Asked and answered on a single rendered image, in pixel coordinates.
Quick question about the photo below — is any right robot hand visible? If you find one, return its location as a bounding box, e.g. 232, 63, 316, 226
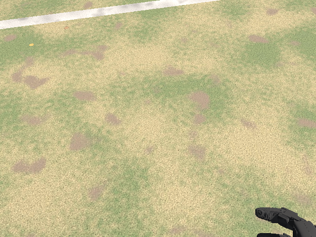
255, 207, 316, 237

